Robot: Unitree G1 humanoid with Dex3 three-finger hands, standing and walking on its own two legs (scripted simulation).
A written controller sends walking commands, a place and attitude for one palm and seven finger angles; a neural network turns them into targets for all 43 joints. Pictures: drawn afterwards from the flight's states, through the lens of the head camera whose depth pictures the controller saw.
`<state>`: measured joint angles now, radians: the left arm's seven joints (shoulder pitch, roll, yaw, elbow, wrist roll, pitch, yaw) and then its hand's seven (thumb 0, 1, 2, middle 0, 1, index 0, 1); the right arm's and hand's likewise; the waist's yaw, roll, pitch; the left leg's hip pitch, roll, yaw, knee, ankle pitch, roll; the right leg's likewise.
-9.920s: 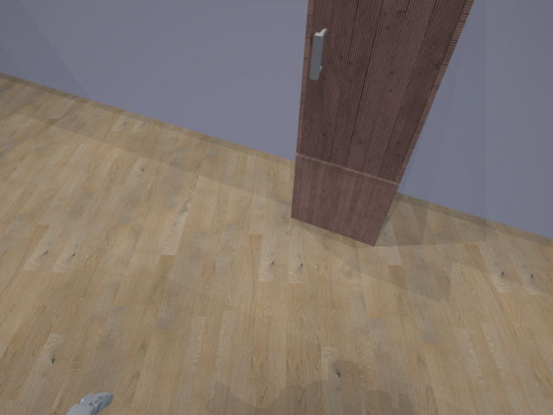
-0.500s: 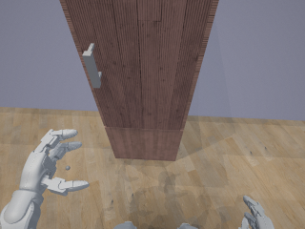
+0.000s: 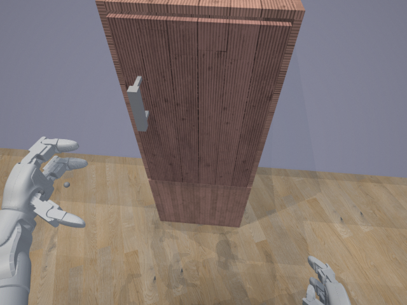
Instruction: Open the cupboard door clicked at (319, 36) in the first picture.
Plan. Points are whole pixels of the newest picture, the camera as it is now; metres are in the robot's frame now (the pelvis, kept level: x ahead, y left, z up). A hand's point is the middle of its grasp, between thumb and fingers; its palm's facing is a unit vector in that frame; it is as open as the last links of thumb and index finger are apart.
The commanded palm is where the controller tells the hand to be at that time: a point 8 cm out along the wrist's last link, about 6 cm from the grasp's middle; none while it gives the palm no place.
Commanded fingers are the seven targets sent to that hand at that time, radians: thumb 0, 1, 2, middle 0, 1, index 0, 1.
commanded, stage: raise the hand with hooked fingers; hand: left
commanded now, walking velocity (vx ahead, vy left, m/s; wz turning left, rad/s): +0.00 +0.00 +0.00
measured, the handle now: (140, 104) +0.55 +0.21 +0.07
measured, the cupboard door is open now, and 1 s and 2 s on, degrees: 0 0 0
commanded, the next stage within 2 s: move the hooked fingers beside the handle in 0.52 s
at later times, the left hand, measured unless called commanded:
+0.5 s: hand (73, 186) +0.29 +0.26 +0.10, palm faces +0.04 -1.00 -0.04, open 14.0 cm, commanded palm +0.26 +0.31 +0.10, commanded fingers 0.00 -0.50 0.30 -0.30 -1.20 -0.30 -1.20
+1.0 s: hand (87, 163) +0.34 +0.26 +0.10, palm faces +0.00 -1.00 -0.03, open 14.0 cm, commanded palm +0.31 +0.31 +0.09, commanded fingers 0.00 -0.50 0.30 -0.30 -1.20 -0.30 -1.20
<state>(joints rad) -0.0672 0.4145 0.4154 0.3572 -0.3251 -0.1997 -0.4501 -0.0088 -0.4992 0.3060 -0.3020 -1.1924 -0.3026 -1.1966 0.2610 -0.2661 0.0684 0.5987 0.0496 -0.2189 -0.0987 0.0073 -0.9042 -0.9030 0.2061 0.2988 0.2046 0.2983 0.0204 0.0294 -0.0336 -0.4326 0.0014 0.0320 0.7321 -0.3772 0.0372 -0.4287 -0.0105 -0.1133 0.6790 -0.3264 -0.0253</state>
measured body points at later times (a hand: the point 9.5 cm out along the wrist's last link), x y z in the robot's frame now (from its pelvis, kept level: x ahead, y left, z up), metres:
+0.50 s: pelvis -0.01 -0.01 +0.00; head +0.01 -0.01 +0.45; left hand +0.28 +0.31 +0.10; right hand +0.14 -0.26 -0.08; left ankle +0.00 +0.09 -0.72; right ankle +0.01 -0.11 -0.72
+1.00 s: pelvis -0.01 -0.01 +0.00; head +0.03 -0.02 +0.45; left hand +0.33 +0.31 +0.10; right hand +0.13 -0.27 -0.09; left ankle +0.00 +0.09 -0.72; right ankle +0.01 -0.11 -0.72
